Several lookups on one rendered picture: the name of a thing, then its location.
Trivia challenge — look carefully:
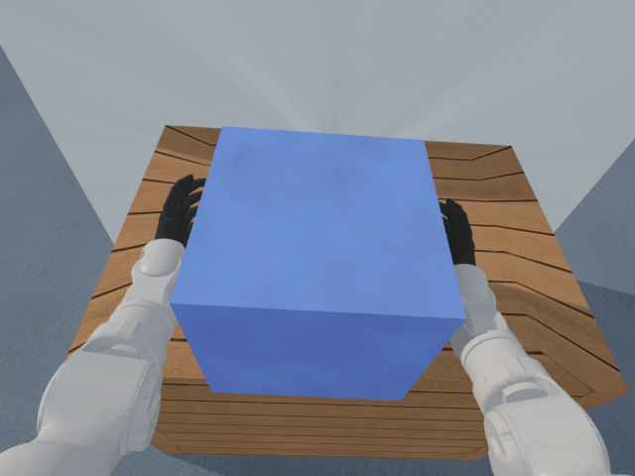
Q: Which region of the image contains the pedestal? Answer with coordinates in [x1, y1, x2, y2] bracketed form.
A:
[65, 125, 630, 461]

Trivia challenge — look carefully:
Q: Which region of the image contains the robot right forearm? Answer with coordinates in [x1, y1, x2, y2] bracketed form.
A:
[450, 264, 611, 472]

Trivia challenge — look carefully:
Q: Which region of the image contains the robot left upper arm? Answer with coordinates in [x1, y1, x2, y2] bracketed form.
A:
[0, 351, 163, 476]

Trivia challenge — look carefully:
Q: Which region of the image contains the robot left forearm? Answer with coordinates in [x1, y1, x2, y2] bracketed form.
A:
[37, 239, 186, 435]

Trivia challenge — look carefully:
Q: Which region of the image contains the robot right upper arm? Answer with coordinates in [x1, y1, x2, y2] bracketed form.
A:
[484, 394, 631, 476]

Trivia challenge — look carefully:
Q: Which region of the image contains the right robot hand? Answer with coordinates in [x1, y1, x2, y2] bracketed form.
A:
[439, 198, 476, 266]

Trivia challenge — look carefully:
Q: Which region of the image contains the carton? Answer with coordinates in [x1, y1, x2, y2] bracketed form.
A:
[170, 126, 466, 401]

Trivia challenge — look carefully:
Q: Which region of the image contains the left robot hand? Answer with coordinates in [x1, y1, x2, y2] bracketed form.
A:
[155, 175, 206, 248]

